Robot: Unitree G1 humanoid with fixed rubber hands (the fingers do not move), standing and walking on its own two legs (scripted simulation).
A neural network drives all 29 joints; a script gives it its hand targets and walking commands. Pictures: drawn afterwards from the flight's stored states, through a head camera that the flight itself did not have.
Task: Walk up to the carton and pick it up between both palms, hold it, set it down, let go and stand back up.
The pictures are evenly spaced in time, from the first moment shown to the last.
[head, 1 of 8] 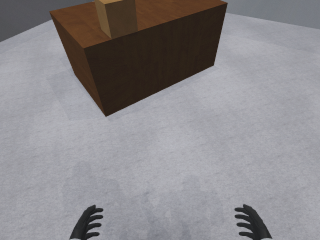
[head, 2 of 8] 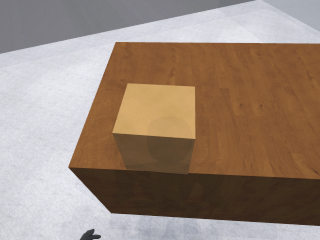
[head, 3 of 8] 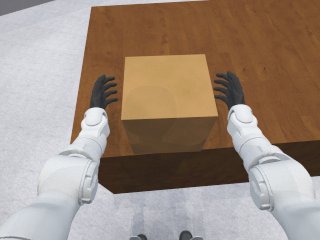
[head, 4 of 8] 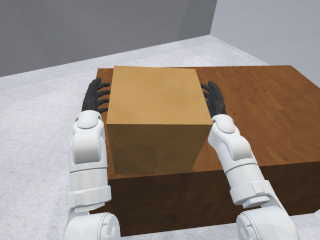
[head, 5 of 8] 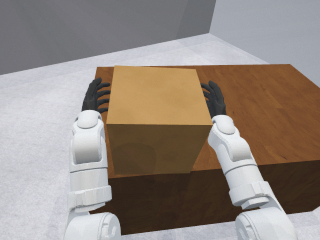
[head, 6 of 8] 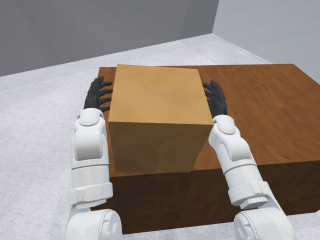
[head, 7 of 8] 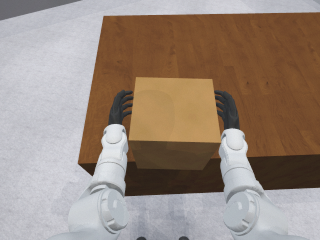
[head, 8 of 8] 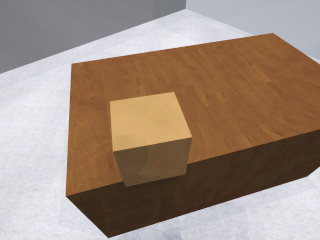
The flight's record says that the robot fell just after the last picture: no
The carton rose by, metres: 0.17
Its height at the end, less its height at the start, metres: +0.00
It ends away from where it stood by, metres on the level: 0.03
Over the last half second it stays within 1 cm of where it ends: yes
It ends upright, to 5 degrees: yes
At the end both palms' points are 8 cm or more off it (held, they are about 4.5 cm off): yes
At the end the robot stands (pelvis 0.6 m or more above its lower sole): yes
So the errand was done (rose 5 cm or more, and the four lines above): yes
